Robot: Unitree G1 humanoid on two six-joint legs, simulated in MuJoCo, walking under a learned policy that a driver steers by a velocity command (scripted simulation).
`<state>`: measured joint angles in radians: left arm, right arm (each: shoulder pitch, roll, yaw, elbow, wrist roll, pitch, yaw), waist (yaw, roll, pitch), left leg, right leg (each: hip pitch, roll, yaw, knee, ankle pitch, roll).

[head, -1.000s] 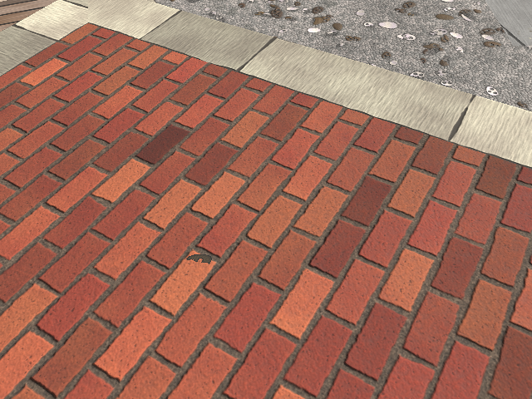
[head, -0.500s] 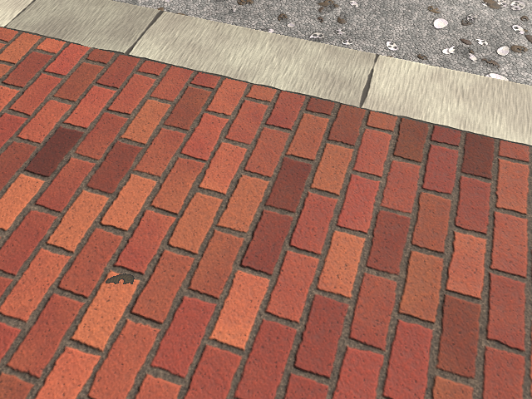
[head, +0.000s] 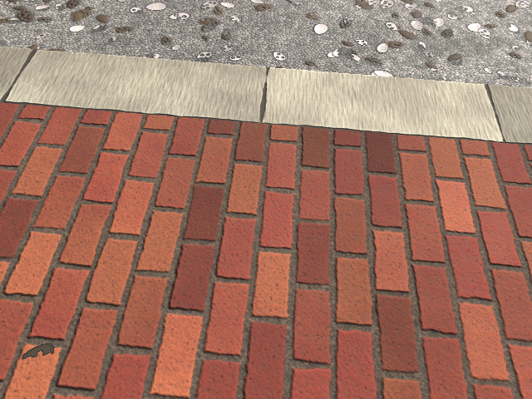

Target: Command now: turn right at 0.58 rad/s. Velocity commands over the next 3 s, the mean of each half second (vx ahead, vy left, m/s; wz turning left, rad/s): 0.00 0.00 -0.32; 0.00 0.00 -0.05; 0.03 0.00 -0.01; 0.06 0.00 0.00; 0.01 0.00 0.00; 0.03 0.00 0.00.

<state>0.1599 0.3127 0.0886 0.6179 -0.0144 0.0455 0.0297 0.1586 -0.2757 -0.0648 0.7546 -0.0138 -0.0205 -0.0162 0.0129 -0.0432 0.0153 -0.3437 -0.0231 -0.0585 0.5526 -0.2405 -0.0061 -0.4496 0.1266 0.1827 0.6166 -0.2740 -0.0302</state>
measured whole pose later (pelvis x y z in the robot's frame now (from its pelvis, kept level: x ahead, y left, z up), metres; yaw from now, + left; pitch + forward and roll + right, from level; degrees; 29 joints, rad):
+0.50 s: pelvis +0.01 -0.03 +0.00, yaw -9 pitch +1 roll -1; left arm 0.14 0.21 0.03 0.62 0.02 0.02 0.00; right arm 0.21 -0.28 -0.04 0.76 -0.02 0.00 -0.01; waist -0.04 0.05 0.02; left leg -0.26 0.07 0.00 0.54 -0.27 -0.06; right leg -0.24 0.04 0.01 0.52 -0.29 -0.03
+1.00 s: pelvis +0.02 -0.04 +0.01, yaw -9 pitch -1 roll +0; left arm 0.19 0.23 0.04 0.75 0.01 0.01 0.01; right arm 0.22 -0.26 -0.03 0.86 -0.01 0.00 -0.04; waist -0.02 0.00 0.03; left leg -0.19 0.07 0.01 0.50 -0.28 -0.06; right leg -0.20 0.04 0.02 0.52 -0.31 -0.04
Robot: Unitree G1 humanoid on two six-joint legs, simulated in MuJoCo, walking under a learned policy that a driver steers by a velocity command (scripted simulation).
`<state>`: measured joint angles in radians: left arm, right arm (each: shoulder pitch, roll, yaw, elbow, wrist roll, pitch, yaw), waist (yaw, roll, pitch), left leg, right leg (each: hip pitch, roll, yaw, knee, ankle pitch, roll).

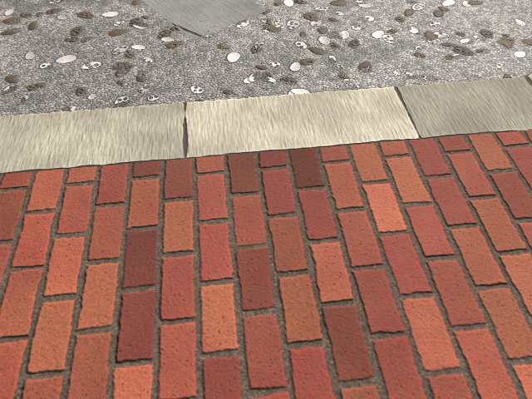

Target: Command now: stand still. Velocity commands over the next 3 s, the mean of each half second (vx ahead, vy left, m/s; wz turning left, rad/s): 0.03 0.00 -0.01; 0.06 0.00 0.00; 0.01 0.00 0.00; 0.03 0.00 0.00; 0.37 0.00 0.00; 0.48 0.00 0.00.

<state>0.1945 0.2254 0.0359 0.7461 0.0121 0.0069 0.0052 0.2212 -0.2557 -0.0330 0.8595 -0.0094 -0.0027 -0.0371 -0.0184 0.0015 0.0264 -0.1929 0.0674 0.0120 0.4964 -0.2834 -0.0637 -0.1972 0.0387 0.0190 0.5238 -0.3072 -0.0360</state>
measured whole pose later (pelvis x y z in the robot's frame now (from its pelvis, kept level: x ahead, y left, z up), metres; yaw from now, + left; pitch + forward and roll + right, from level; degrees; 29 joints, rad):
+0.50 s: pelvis +0.01 +0.01 +0.00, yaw +1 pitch -1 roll +0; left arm 0.26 0.22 0.05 0.93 -0.01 -0.01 0.02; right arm 0.28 -0.24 -0.05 1.01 0.02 -0.01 -0.05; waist 0.00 0.01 0.00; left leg -0.27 0.04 0.01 0.70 -0.44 0.00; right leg -0.18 0.03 0.01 0.53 -0.34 -0.05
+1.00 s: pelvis +0.06 +0.04 +0.00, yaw +0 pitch -1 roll +0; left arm 0.17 0.23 0.04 1.06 -0.01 0.01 0.05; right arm 0.19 -0.21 -0.03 1.03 0.00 -0.02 -0.02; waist -0.01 -0.01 0.03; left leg -0.14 -0.03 0.05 0.45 -0.29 0.04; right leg -0.18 -0.04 0.03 0.48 -0.28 0.04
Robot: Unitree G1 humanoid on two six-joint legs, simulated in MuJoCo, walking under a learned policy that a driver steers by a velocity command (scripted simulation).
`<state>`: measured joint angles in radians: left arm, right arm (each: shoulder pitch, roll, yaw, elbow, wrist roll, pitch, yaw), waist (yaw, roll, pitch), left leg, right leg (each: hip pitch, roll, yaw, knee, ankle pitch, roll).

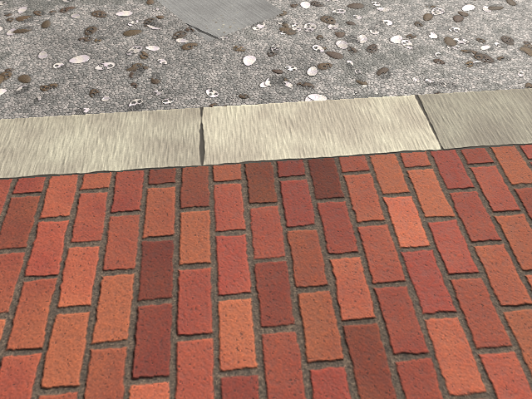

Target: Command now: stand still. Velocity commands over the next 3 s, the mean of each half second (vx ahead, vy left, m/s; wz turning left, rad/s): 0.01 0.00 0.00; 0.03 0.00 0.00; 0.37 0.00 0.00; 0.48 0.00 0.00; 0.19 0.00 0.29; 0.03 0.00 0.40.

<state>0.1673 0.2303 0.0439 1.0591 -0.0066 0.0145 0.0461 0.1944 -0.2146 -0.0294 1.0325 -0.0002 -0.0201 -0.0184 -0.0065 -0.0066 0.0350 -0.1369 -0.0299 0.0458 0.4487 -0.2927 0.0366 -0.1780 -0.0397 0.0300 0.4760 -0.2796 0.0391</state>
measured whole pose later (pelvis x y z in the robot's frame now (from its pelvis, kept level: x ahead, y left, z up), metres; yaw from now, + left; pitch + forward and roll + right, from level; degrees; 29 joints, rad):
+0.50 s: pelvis -0.01 -0.01 +0.00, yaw +0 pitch -2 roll +0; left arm 0.18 0.20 0.04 1.14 0.00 0.01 0.05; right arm 0.24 -0.20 -0.02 1.08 0.00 0.00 -0.04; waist 0.00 0.00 0.05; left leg -0.15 0.00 0.04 0.46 -0.28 0.02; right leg -0.18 -0.02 0.02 0.46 -0.26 0.02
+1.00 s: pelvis -0.01 -0.01 +0.00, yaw +0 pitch -1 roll +0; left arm 0.27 0.19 0.03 1.15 -0.01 -0.01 0.05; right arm 0.33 -0.19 -0.03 1.09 0.02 -0.01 -0.04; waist 0.00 0.00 0.01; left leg -0.18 -0.01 0.04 0.51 -0.32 0.04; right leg -0.26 -0.01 0.00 0.62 -0.40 -0.02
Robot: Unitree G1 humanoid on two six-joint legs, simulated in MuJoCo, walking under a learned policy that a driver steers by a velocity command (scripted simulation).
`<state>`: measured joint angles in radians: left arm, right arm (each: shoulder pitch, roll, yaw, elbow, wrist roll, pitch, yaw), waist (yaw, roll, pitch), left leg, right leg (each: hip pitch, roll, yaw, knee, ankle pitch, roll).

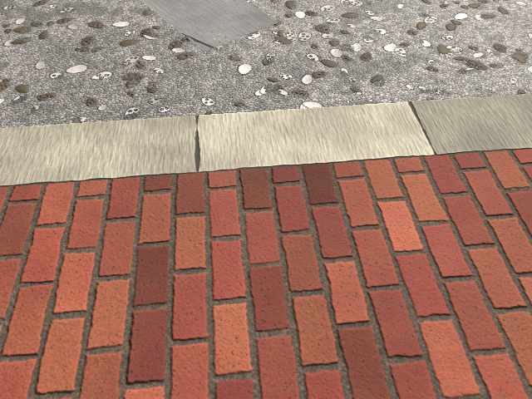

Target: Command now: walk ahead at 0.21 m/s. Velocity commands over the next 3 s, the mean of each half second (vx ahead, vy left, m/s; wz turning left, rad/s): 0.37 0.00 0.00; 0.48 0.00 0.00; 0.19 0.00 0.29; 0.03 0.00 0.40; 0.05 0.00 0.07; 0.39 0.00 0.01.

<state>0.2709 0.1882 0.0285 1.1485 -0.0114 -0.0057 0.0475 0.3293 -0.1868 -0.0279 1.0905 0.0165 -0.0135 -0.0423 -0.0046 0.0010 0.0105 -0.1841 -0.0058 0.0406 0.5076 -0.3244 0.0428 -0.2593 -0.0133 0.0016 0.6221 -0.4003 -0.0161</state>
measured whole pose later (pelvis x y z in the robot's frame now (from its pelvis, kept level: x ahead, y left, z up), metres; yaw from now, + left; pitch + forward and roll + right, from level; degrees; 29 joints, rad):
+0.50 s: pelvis +0.16 -0.05 +0.01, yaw +0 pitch +2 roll +0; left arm 0.49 0.16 0.01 1.10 0.00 -0.09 0.01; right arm 0.06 -0.25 -0.05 0.91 0.03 -0.08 0.02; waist 0.08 0.04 0.00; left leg -0.68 0.10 0.02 0.74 -0.01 0.03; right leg 0.08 0.04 -0.05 0.18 -0.29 -0.05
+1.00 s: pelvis +0.46 -0.01 +0.01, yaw +0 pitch +1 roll +2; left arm 0.11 0.26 0.07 0.90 -0.01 -0.09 0.02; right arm 0.35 -0.23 -0.05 1.03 0.00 -0.10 0.01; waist -0.06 -0.04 0.00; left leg -0.06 -0.08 0.07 0.21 -0.17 0.07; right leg -0.70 -0.15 0.04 0.81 0.00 -0.01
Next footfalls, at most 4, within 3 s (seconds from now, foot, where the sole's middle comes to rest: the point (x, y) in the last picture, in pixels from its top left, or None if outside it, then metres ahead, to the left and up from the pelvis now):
0.66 left None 0.46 0.08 -0.77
1.18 right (332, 319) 0.75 -0.15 -0.77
1.62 left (247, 357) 0.64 0.08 -0.77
2.04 right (326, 325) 0.73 -0.13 -0.77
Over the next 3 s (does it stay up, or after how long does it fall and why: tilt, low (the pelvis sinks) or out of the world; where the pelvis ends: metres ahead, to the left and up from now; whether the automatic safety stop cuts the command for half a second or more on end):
stays up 0.85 0.04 -0.01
